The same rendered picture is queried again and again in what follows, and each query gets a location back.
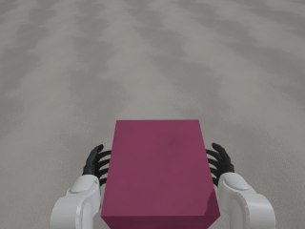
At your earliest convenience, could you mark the robot left hand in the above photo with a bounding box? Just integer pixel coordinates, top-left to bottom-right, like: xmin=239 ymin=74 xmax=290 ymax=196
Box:
xmin=82 ymin=144 xmax=112 ymax=187

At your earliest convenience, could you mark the right robot forearm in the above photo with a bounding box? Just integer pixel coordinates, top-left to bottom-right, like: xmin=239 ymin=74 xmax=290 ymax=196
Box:
xmin=217 ymin=172 xmax=276 ymax=229

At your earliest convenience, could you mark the carton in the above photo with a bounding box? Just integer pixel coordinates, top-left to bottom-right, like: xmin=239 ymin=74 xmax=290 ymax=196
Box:
xmin=100 ymin=119 xmax=221 ymax=229

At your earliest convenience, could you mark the robot right hand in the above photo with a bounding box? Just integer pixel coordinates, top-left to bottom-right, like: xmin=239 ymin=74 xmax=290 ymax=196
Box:
xmin=206 ymin=143 xmax=234 ymax=188

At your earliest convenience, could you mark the left robot forearm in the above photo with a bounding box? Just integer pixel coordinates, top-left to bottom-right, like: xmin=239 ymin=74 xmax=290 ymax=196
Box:
xmin=49 ymin=175 xmax=102 ymax=229

